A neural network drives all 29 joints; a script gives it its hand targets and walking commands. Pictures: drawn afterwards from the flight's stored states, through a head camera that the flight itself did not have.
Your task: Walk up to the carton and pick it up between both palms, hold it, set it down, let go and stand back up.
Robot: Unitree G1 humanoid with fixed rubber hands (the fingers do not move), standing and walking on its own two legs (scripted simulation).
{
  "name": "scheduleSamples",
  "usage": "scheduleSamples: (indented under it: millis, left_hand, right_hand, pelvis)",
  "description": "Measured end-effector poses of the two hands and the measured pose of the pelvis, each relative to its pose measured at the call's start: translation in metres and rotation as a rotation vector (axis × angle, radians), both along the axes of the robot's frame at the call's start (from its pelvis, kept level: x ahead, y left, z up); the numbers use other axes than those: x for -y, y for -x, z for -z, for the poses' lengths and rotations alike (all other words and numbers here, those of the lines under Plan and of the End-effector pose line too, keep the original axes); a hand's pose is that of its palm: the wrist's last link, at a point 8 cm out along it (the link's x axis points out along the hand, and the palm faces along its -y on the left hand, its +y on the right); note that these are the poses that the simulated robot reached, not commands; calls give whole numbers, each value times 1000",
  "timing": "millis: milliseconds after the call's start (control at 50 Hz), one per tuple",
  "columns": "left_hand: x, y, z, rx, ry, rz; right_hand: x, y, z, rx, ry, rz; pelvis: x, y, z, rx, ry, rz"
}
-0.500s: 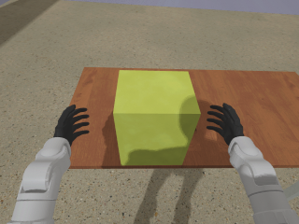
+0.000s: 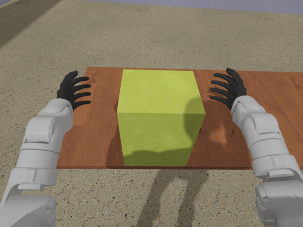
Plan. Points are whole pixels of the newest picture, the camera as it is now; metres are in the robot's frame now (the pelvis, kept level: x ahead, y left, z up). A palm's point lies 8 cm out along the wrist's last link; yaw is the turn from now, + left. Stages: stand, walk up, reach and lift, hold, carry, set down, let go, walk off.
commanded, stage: reach and lift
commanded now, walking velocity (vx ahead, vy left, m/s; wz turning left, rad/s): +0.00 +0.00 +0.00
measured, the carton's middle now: (156, 121) +0.42 +0.00 +0.06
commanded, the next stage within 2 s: none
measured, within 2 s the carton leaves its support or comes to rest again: neither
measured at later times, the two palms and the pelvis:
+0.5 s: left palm (67, 75) +0.44 +0.22 +0.20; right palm (234, 73) +0.46 -0.19 +0.21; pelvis +0.00 +0.00 +0.00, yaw +1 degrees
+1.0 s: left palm (83, 112) +0.42 +0.21 +0.09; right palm (215, 108) +0.45 -0.17 +0.10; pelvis +0.00 +0.01 -0.01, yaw -1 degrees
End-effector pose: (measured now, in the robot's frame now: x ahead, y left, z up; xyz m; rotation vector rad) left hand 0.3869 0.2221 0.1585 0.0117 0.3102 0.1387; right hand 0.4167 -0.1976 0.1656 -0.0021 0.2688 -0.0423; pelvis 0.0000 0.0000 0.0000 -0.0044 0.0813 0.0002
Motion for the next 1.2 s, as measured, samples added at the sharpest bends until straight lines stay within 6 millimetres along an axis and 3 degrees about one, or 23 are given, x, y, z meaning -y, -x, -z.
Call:
scheduleSamples:
  millis: [380, 500, 600, 760, 840, 1200]
  left_hand:
    - [0, -40, -39, 28, -10, -11]
    - [-1, -49, -41, 37, -5, -17]
    - [-3, -50, -23, 37, 1, -18]
    - [0, -37, 38, 15, 12, -33]
    - [6, -33, 59, 5, 16, -44]
    - [15, -30, 83, 54, 25, -60]
  right_hand:
    - [-6, -40, -41, 1, 1, 9]
    - [-7, -46, -43, -10, 6, 20]
    - [-8, -44, -24, -32, 17, 32]
    - [-13, -31, 36, -63, 19, 24]
    - [-17, -29, 56, -64, 14, 11]
    - [-27, -25, 77, -16, 26, 8]
  pelvis:
    - [1, -3, 2, -75, 6, -7]
    - [0, -2, 1, -78, 8, -13]
    - [0, -2, 0, -68, 10, -20]
    - [-3, -3, 1, -103, 12, -11]
    - [-5, -3, 3, -144, 13, -1]
    - [-8, 9, 10, -227, 10, 16]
